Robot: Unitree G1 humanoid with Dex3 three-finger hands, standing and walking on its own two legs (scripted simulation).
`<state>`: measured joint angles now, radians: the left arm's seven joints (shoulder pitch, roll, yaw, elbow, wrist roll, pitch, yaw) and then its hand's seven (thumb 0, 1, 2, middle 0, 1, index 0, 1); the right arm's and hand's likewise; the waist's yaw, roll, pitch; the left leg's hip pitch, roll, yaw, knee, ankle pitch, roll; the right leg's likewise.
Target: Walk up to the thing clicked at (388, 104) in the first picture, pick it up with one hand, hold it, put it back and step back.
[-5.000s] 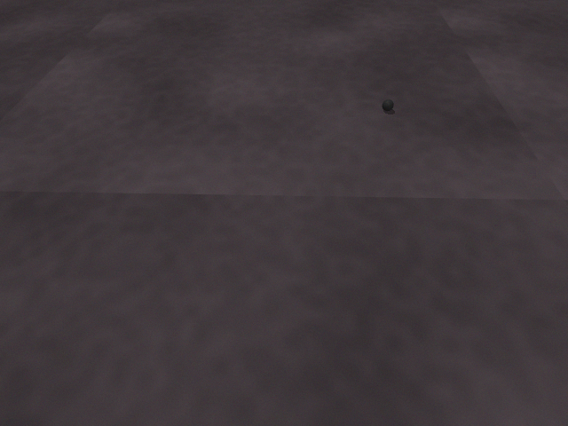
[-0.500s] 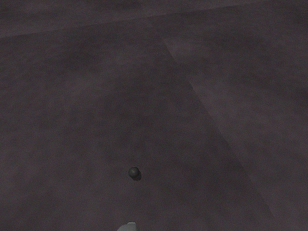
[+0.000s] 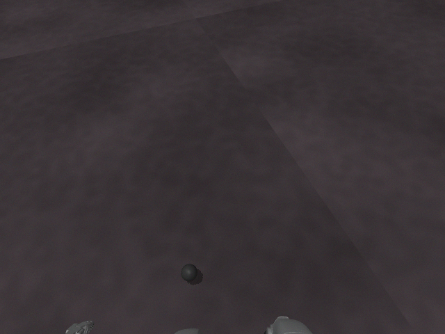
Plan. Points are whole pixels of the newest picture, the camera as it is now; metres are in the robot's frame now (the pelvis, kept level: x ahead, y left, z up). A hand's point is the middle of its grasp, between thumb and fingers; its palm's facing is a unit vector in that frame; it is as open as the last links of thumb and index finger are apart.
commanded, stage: walk up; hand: left
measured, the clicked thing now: (189, 272) +0.45 +0.21 -0.71
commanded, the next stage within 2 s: stand in 1.58 s
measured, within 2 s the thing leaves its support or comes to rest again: neither
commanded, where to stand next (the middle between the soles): +0.10 -0.01 m, yaw -1 degrees
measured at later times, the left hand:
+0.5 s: hand out of the picture +0.10 +0.28 -0.14, palm faces +0.01 -0.95 -0.33, open 7.4 cm
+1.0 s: hand (104, 324) +0.16 +0.26 -0.12, palm faces +0.00 -0.94 -0.33, open 7.4 cm
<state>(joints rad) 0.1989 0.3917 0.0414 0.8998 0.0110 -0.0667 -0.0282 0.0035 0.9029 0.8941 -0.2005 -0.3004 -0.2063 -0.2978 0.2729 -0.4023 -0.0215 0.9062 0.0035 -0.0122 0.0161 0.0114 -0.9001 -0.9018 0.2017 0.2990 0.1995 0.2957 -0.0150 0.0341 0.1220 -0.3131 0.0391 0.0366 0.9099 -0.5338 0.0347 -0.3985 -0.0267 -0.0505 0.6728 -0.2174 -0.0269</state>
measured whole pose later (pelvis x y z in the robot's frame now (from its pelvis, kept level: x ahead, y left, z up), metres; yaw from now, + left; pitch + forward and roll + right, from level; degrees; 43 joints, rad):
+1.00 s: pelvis +0.07 +0.01 +0.03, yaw +0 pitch -3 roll +0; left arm 0.05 0.34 0.00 1.18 0.00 -0.02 -0.01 0.00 0.90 0.89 -0.20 -0.30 -0.21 -0.30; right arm 0.06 -0.36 -0.01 1.17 0.00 -0.01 0.01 0.01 -0.90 -0.90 0.20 0.30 0.20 0.30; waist 0.00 0.01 0.05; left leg -0.10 0.03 0.06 0.33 -0.18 -0.01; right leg -0.14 -0.03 -0.01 0.35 -0.15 0.02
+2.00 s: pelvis +0.08 +0.01 +0.03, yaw +0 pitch -2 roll +0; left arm 0.08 0.35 0.01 1.15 0.00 -0.01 -0.01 0.00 0.90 0.89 -0.20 -0.30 -0.21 -0.30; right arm 0.07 -0.35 0.00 1.15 -0.01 -0.01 0.01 0.01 -0.90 -0.90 0.20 0.30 0.20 0.30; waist 0.00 0.01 0.05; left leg -0.09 0.04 0.05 0.30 -0.17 -0.02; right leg -0.12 -0.02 -0.01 0.32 -0.15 0.01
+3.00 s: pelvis +0.08 +0.00 +0.03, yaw +1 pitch -2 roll +0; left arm 0.10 0.35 0.00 1.13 0.01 -0.01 -0.01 0.00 0.90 0.89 -0.20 -0.30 -0.21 -0.30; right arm 0.10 -0.35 0.00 1.15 -0.01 -0.01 0.01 0.01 -0.90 -0.90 0.20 0.30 0.20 0.30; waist 0.00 0.01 0.05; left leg -0.09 0.05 0.04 0.30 -0.17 -0.03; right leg -0.13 -0.01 -0.03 0.32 -0.16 0.00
